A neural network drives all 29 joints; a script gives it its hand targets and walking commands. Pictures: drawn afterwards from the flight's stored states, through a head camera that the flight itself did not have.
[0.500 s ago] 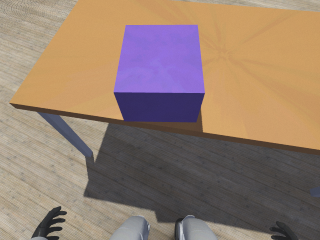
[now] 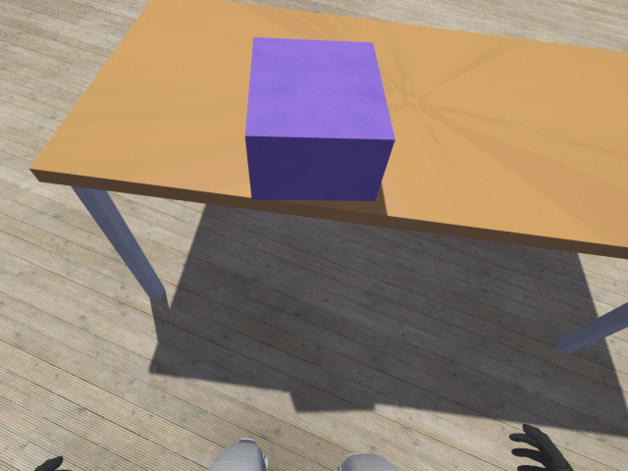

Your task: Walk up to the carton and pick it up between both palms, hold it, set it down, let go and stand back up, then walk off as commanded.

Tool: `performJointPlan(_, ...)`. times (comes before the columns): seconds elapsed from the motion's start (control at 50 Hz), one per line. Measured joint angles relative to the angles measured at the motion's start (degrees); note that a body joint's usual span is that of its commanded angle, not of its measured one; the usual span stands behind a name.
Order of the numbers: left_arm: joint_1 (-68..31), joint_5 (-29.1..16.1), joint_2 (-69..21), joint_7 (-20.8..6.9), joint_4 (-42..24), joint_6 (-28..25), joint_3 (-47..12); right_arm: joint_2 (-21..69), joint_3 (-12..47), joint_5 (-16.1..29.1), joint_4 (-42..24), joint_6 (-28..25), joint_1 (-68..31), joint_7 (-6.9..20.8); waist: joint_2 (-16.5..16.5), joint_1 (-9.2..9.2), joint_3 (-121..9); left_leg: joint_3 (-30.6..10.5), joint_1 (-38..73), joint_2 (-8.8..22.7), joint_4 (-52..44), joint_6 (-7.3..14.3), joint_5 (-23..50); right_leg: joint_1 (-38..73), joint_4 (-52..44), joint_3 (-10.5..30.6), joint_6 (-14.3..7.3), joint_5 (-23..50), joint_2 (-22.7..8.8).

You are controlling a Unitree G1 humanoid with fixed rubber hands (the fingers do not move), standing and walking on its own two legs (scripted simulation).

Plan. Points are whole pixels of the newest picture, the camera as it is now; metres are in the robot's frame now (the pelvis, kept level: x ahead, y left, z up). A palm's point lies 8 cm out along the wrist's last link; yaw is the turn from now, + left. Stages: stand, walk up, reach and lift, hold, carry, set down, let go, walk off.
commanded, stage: walk off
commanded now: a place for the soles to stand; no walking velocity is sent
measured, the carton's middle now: (314, 118) +0.72 +0.02 -0.03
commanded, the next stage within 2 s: none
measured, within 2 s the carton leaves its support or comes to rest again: neither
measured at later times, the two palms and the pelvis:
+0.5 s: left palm out of the picture -0.04 +0.32 -0.12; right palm out of the picture -0.05 -0.31 -0.11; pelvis -0.17 +0.01 -0.02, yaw +3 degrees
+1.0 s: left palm out of the picture -0.28 +0.32 -0.12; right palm out of the picture -0.19 -0.31 -0.10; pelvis -0.33 +0.00 -0.01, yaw -2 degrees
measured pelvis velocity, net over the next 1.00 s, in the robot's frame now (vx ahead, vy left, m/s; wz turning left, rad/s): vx -0.33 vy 0.00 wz -0.03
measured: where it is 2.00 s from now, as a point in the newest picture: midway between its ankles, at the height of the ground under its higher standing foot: outside the picture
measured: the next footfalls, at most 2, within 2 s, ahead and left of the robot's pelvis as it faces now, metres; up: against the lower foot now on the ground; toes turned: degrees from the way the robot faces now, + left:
right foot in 0.06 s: -0.01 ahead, -0.13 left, +0.00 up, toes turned +4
left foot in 0.48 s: -0.14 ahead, +0.12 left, +0.00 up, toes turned -3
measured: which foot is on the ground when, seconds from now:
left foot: down 0.00-0.08, up 0.10-0.46, down 0.48-0.98, up 1.00-1.00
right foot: up 0.00-0.04, down 0.06-0.52, up 0.54-0.94, down 0.96-1.00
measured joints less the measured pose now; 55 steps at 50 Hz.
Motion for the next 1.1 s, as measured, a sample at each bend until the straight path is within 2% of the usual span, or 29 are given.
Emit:
performJointPlan(0.04, -0.47, 0.26, 0.03, -0.16, -0.2, -0.4, 0.15, -0.26, 0.19, 0.24, -0.99, 0.21, -1.03, 0.11, 0.48, 0.36, 1.28, 0.56, -1.59, 0.43, 1.04, -0.5, 0.7, 3.15, -9.25, -1.62, -0.54, 1.71, -1.29)
performJointPlan(0.08, -1.11, 0.65, -0.66, -0.33, -0.34, -1.0, 0.25, -0.91, 0.25, 0.58, -1.48, 0.68, -1.98, 0.29, 2.05, 0.55, 2.71, 0.34, -3.4, 1.38, 3.1, -1.1, 0.98, 5.33, -16.53, -2.98, -1.06, 8.02, -1.02)
performJointPlan(0.1, -1.51, 0.87, -1.45, -0.47, -0.43, -1.11, -0.04, -1.36, 0.11, 0.86, -1.4, 1.03, -2.35, 0.29, 3.53, 0.18, 3.65, -1.1, -4.21, 1.4, 4.74, 0.05, 0.93, 4.99, -16.06, -3.71, -1.07, 9.57, -0.28)
performJointPlan(0.12, -1.53, 1.03, -2.04, -0.67, -0.78, -1.11, -0.55, -1.49, -0.03, 1.17, -1.12, 1.46, -2.44, 0.1, 4.04, -0.11, 4.04, -2.82, -5.25, -0.17, 8.42, 0.92, -3.9, 4.34, -14.94, -3.98, -1.1, 9.8, -0.32)
performJointPlan(0.16, -1.31, 1.78, -3.13, -1.04, -1.47, -1.07, -1.49, -1.42, -0.34, 1.18, -0.1, 2.17, -2.03, -0.44, 3.46, 0.51, 3.76, -5.27, -7.25, -5.15, 19.61, 1.94, -13.06, 2.82, -13.14, -3.02, -1.25, 9.44, -1.55)
performJointPlan(0.22, -1.47, 2.23, -5.42, -0.91, -2.33, -0.98, -2.11, -2.03, -0.73, 1.77, 1.22, 2.44, -0.56, -0.46, 3.75, 0.48, 2.94, -6.69, -7.91, -10.1, 32.78, 1.92, -14.38, 1.86, -14.2, -2.54, -1.08, 10.92, -2.89)
performJointPlan(0.28, -2.4, 2.16, -6.84, -0.62, -4.26, -1.16, -2.3, -2.8, -0.93, 1.47, 1.25, 2.23, 1.81, -0.41, 3.93, 0.13, 2.33, -5.75, -6.23, -11.5, 38.16, 0.61, -14.03, 0.22, -15.22, -3.01, -0.86, 12.9, -3.98)
performJointPlan(0.32, -3.32, 2.06, -7.12, -0.29, -5.78, -1.53, -2.29, -3.14, -0.94, 1.21, 1.18, 2.08, 2.68, -0.28, 3.54, -0.03, 2.79, -4.73, -3.83, -11.03, 36.41, -0.09, -14.74, -0.97, -15.37, -3.2, -0.72, 14.05, -4.68)
performJointPlan(0.38, -5.16, 1.99, -6.75, -0.02, -7.51, -1.81, -2.38, -3.41, -0.97, 1.14, 0.94, 1.8, 3.04, 0.01, 2.78, -0.47, 4.02, -3.55, -0.21, -9.08, 28.33, -0.29, -16.5, -2.82, -15.2, -4.04, -0.28, 15.68, -5.75)
performJointPlan(0.44, -6.9, 2.04, -5.71, -0.15, -8.29, -1.38, -2.54, -3.35, -1.0, 1.38, 1.13, 1.43, 2.49, 0.4, 1.81, -0.53, 4.97, -2.74, 3.47, -6.55, 16.15, 0.62, -15.96, -4.96, -14.37, -4.93, 0.56, 17.17, -6.51)
performJointPlan(0.48, -7.8, 1.9, -4.67, -0.38, -8.1, -0.65, -2.48, -2.97, -1.15, 1.53, 1.44, 0.86, 1.88, 0.59, 0.67, -0.47, 5.38, -2.16, 6.63, -5.34, 6.19, 1.65, -11.83, -6.71, -12.83, -5.06, 1.54, 17.83, -6.96)
performJointPlan(0.5, -8.45, 1.69, -3.59, -0.42, -7.36, -0.23, -2.14, -1.71, -1.21, 1.41, 2.06, 0.6, 0.83, 0.57, -2.18, 0.15, 6.62, -0.61, 7.4, -6.69, 4.8, 2.07, -10.08, -7.16, -11.67, -3.45, 1.81, 18.02, -8.16)
performJointPlan(0.52, -8.46, 1.41, -2.63, -0.37, -6.28, 0.27, -1.73, -0.36, -0.91, 1.11, 2.33, 0.46, 0.1, 0.69, -5.19, 1.03, 7.25, 1.31, 8.08, -8.09, 3.83, 2.43, -8.75, -7.62, -10.91, -1.32, 0.88, 18.24, -9.04)
performJointPlan(0.54, -8.06, 1.13, -2.49, -0.26, -4.76, 0.77, -1.45, 0.32, -0.45, 0.79, 2.16, 0.3, 0.1, 0.97, -6.07, 1.35, 6.74, 2.16, 7.87, -8.06, 3.65, 2.7, -8.01, -8.5, -8.63, 0.61, 0.33, 12.87, -7.7)
performJointPlan(0.58, -7.23, 1.31, -3.34, -0.08, -1.88, 1.9, -1.27, 0.56, 0.27, 0.5, 1.63, 0.17, 1.23, 1.28, -3.75, -0.51, 4.95, 0.11, 6.75, -5.78, 4.01, 3.11, -7.17, -9.32, 0.69, 2.1, -0.19, 2.1, -2.31)
performJointPlan(0.6, -6.78, 1.25, -3.47, -0.15, -0.73, 1.97, -1.45, 0.74, 0.46, 0.25, 1.64, 0.27, 2.09, 1.18, -2.64, -1.32, 3.85, -1.3, 6.42, -4.78, 3.24, 3.11, -6.36, -9.45, 5.81, 2.44, -0.46, 0.35, -0.04)
performJointPlan(0.64, -4.87, 0.65, -3.13, -0.16, 0.54, 1.4, -1.57, 1.23, 0.72, 0.04, 2.58, 0.58, 3.03, 0.83, -1.84, -1.4, 1.02, -2.41, 5.79, -3.3, 0.37, 2.61, -3.99, -9.6, 13.79, 3.73, -1.03, 1.27, 3.09)
performJointPlan(0.7, -1.27, 0.15, -2.21, -0.16, 0.71, 0.95, -1.1, 1.58, 0.44, 0.47, 3.07, 0.5, 2.34, 0.27, -1.56, -0.38, -0.95, -1.77, 4.71, -1.72, -2.34, 2.32, -1.29, -7.64, 17.47, 4.04, -0.45, 2.48, 4.18)
performJointPlan(0.8, 0.92, -0.26, -0.44, -0.33, 2.3, 1.0, -0.32, 2.04, 0.01, 0.72, 0.81, -0.41, 0.02, -0.51, -1.86, 0.58, 0.18, -0.28, 2.0, -0.83, -2.39, 2.06, 1.32, -1.89, 7.46, 2.37, 0.83, 0.38, 1.67)
performJointPlan(0.9, 0.34, 0.24, -0.44, -0.86, 2.86, 0.55, -0.15, 1.54, 0.14, 0.88, -0.58, 0.0, -1.93, -0.36, -0.95, 1.12, 2.21, 0.67, -1.39, -0.03, -1.54, 1.35, 4.21, 2.15, -5.37, -0.9, -0.1, 0.34, -0.75)
performJointPlan(0.96, 0.34, 0.63, -1.51, -1.52, 2.47, -0.09, -0.26, 0.36, -0.07, 0.93, -0.62, 1.07, -2.48, -0.15, 0.68, 1.95, 2.4, 1.16, -3.96, 0.62, 0.25, 0.37, 5.43, 5.66, -15.74, -3.25, -1.35, 5.62, -1.78)
performJointPlan(0.98, 0.21, 0.94, -2.29, -1.65, 2.4, -0.25, -0.39, -0.32, -0.34, 1.05, -0.33, 1.42, -2.75, -0.18, 2.1, 1.94, 2.79, 0.34, -4.97, 0.76, 2.03, 0.67, 4.28, 5.26, -15.96, -3.7, -1.07, 9.28, -1.23)
performJointPlan(1.0, 0.17, 1.19, -2.93, -1.83, 2.29, -0.29, -0.77, -0.72, -0.72, 1.27, 0.21, 1.76, -2.77, -0.35, 2.79, 1.75, 2.94, -1.26, -6.22, -0.77, 5.45, 1.01, -1.45, 4.45, -14.6, -4.0, -0.69, 10.3, -1.36)
performJointPlan(1.04, 0.07, 1.99, -4.09, -2.16, 1.78, 0.05, -1.34, -1.17, -1.39, 1.3, 1.45, 2.2, -1.82, -0.88, 2.71, 2.16, 2.4, -4.16, -9.07, -5.94, 17.06, 1.51, -11.49, 2.89, -12.42, -3.82, -0.56, 9.85, -2.9)
performJointPlan(1.1, -0.29, 2.37, -6.04, -1.8, 0.2, 0.21, -1.3, -2.04, -1.87, 1.6, 2.84, 2.18, 0.27, -0.69, 3.05, 2.67, 1.81, -5.79, -10.14, -10.59, 31.28, 1.57, -12.83, 1.82, -13.39, -3.67, -0.45, 11.17, -4.44)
